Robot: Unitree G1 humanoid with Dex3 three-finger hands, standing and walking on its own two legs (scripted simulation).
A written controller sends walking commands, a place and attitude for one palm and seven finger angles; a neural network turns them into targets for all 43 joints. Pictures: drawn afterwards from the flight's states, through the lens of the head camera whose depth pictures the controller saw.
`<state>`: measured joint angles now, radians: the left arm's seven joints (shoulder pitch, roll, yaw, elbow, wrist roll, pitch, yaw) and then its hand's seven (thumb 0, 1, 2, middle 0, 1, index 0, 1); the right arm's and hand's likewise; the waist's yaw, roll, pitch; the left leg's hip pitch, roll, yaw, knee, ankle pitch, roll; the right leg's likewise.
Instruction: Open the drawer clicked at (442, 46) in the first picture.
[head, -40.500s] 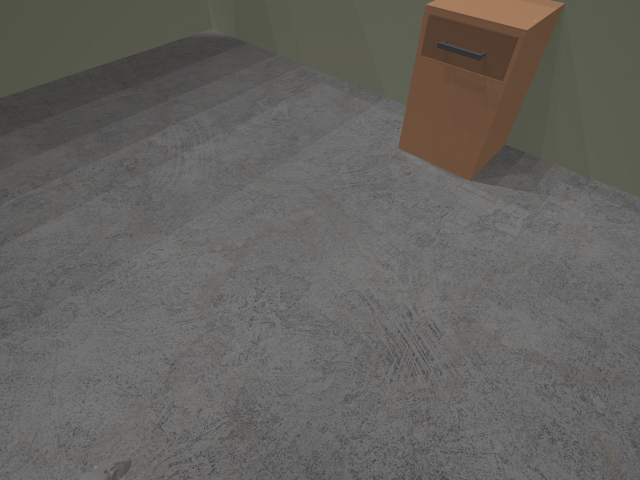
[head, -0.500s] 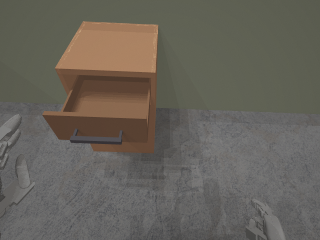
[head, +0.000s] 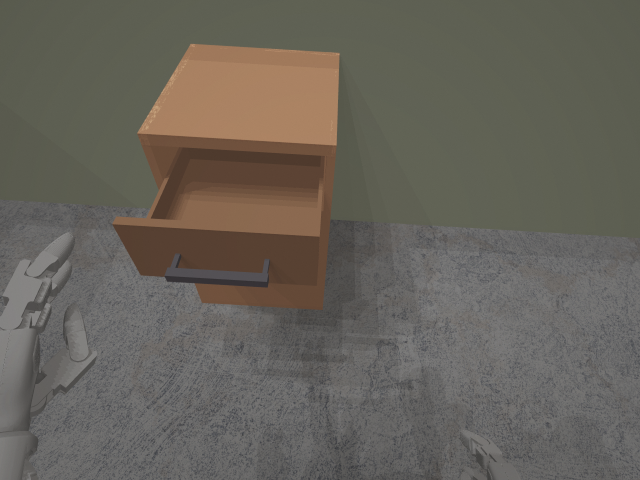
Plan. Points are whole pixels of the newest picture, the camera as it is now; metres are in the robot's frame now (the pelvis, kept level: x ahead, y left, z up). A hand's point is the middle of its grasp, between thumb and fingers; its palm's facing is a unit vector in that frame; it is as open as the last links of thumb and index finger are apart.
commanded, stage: let the arm hang, fingers relaxed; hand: left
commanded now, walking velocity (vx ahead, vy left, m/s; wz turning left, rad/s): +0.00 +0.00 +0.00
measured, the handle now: (219, 269) +0.51 +0.22 -0.16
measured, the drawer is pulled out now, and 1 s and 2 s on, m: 0.24 0.24 0.24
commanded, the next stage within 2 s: look to check the result in 1.06 s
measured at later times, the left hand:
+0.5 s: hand out of the picture +0.01 +0.21 -0.17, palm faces +0.02 -0.97 -0.22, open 7.2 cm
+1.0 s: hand out of the picture -0.03 +0.17 -0.17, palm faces +0.03 -0.99 -0.12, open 7.4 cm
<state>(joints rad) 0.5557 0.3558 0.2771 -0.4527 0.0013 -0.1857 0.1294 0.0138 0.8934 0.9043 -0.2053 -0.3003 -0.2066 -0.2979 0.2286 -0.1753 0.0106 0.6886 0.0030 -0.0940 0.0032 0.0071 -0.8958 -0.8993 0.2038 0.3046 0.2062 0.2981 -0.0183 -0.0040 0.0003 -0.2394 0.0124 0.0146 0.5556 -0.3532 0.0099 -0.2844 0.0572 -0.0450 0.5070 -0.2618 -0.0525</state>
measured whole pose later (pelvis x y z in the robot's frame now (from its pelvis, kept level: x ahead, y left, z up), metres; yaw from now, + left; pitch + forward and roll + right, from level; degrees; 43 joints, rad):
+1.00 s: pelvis -0.01 +0.03 +0.01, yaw -1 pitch -2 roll +0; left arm 0.32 0.09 0.01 1.14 0.01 0.01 0.04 0.01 0.91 0.90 -0.20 -0.30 -0.20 -0.30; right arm 0.36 -0.10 0.01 1.13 -0.01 0.00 -0.05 0.00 -0.90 -0.90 0.20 0.30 0.20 0.30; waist -0.01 -0.02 0.06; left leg -0.10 -0.04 0.05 0.41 -0.28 0.06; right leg -0.17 0.01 0.00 0.41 -0.20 -0.01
